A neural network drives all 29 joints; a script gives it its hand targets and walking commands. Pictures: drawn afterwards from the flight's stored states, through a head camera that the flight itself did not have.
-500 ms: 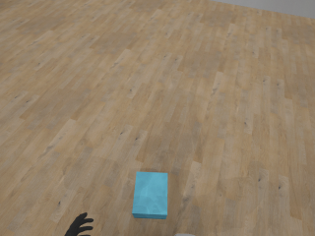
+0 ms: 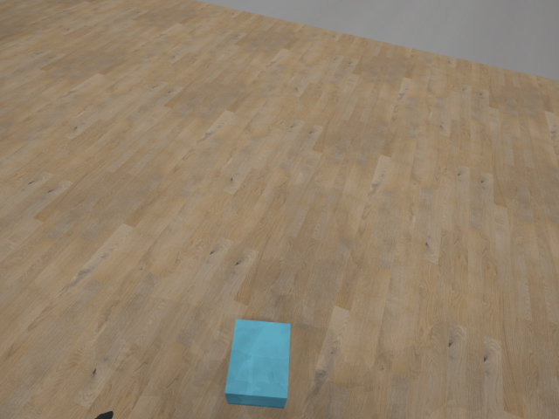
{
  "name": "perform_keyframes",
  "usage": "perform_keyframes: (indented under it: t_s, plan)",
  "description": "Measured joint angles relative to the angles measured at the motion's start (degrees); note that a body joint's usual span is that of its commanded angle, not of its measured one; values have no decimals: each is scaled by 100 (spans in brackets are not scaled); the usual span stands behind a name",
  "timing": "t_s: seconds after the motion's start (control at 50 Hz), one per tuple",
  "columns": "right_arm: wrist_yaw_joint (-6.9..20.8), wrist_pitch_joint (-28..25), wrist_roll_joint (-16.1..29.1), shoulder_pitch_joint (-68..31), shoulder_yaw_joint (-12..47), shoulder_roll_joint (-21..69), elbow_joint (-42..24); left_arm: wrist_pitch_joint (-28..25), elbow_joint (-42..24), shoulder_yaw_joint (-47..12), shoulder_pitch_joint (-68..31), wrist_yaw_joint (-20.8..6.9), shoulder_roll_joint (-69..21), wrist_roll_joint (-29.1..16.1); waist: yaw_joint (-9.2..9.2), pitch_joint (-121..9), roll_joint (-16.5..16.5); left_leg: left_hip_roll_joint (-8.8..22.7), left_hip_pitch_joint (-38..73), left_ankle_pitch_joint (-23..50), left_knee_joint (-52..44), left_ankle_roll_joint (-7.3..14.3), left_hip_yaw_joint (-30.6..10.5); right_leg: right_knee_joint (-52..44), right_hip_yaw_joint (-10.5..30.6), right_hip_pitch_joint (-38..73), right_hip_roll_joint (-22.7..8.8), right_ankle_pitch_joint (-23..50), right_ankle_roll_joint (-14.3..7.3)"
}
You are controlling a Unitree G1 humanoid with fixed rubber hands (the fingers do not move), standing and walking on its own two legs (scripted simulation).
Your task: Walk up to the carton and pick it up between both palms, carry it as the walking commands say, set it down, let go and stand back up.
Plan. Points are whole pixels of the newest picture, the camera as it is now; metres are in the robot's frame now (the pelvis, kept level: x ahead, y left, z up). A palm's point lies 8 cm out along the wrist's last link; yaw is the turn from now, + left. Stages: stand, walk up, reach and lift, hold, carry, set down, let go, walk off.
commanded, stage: walk up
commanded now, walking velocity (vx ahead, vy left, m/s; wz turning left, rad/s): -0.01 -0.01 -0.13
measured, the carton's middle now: (259, 363) +0.39 +0.03 -0.70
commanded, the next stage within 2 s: stand in 1.08 s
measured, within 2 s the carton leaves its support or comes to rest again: neither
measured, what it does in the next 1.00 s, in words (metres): steps on the spot: right foot, then left foot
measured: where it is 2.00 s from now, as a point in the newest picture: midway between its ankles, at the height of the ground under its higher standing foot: outside the picture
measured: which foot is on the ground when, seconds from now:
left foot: down 0.00-0.04, up 0.06-0.46, down 0.48-1.00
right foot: up 0.00-0.02, down 0.04-0.48, up 0.50-0.80, down 0.82-1.00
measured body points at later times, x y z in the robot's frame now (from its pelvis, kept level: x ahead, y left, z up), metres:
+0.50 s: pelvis +0.00 +0.03 +0.00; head +0.03 +0.03 +0.45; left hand +0.02 +0.31 -0.14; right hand +0.12 -0.24 -0.13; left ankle -0.01 +0.15 -0.74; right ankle -0.02 -0.15 -0.74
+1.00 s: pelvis +0.00 +0.03 +0.01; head +0.01 +0.02 +0.46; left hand +0.04 +0.27 -0.14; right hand +0.03 -0.19 -0.15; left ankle -0.01 +0.15 -0.74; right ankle +0.00 -0.08 -0.74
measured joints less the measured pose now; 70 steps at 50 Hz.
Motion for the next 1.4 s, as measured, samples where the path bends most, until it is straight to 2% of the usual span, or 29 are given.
perform_keyframes:
  t_s: [0.04,0.06,0.1,0.14,0.2,0.3,0.4,0.44,0.48,0.52,0.56,0.66,0.76,0.82,0.84,0.96,1.28,1.34,1.4]
  plan:
    - [55,41,26,1,6,-25,-87,-137,-79,-34,169,18,11,33,32,-85,-65,-31,-105,-138,283,-26,95,-1210,-39,570,-91,240,-30]
    - [78,70,30,-5,-7,-56,-117,-213,-52,-42,218,31,-43,60,48,-81,5,-32,-227,-533,598,-7,32,-1273,-36,581,-68,278,-65]
    - [82,181,61,31,-17,-80,-160,-323,-33,-133,342,61,-168,99,81,-80,114,-313,-430,-1398,1231,110,-349,-1155,3,529,-66,350,-147]
    - [138,209,105,92,-1,-77,-143,-402,19,-233,446,103,-253,85,91,-105,185,-621,-518,-1369,1606,226,-598,-1481,5,702,-111,551,-180]
    - [192,125,128,182,72,1,-24,-451,94,-303,446,156,-280,45,101,-154,221,-803,-395,-1077,1546,278,-555,-1968,-27,928,-111,820,-202]
    - [304,222,63,192,54,-25,-60,-532,93,-268,430,353,-198,27,126,-153,180,-1062,-522,-1278,2114,71,-397,-2085,-41,842,-262,893,-150]
    - [398,218,81,-32,70,-44,-119,-495,196,-155,527,401,8,70,228,-75,26,-1054,-368,-1218,1525,30,-321,-2067,5,707,-476,916,12]
    - [375,138,112,-142,95,-3,-128,-474,275,-118,562,347,83,67,276,-29,-46,-1035,-72,-931,761,101,-317,-2005,21,675,-528,886,104]
    - [281,-36,123,-202,129,14,-132,-453,356,-124,654,260,101,24,278,-43,33,-866,388,-265,-242,176,-327,-1771,-22,600,-426,758,184]
    - [208,-166,114,-231,157,195,-34,-385,463,-126,633,237,120,4,277,18,-167,-945,438,-391,-229,319,-299,-1293,114,460,-408,81,40]
    - [167,-206,116,-185,196,338,25,-301,527,-136,602,234,57,-25,290,46,-236,-935,541,-395,-290,424,-302,-813,195,320,-237,-345,-114]
    - [62,-237,105,-105,258,592,192,-253,688,-151,493,217,-148,-6,228,29,-313,-947,792,-224,-620,510,-273,-207,118,116,-34,-253,-181]
    - [-5,-225,97,-64,255,674,451,-276,803,-198,363,280,-353,14,175,18,-301,-1031,830,-301,-510,527,-196,-895,21,429,-24,39,-189]
    - [-19,-186,144,-9,246,667,610,-384,893,-252,327,312,-434,34,170,14,-266,-1093,802,-440,-285,494,-120,-1754,-60,800,-77,891,-242]
    - [-16,-167,165,8,240,646,666,-416,950,-281,309,307,-490,32,142,25,-164,-1056,829,-466,-259,474,-140,-1783,-85,846,-44,988,-244]
    - [7,-153,174,237,262,662,986,-563,1188,-407,288,285,-636,0,54,-50,135,-954,1039,-296,-610,410,-201,-2165,-144,1090,73,1000,-267]
    - [-50,-216,154,654,252,733,1369,-609,1532,-409,439,301,-695,-7,83,6,111,-887,1022,-193,-729,361,-239,-2411,-163,1135,145,1170,-307]
    - [-55,296,507,458,455,592,-22,12,226,-640,244,265,-568,-235,109,-131,66,-932,150,-511,128,447,-302,-1483,-177,234,91,817,-322]
    - [-3,1365,659,-460,414,385,-934,1104,-644,-760,-597,195,-315,-388,69,-109,7,-971,-407,-723,793,423,-334,-769,-207,-331,16,573,-279]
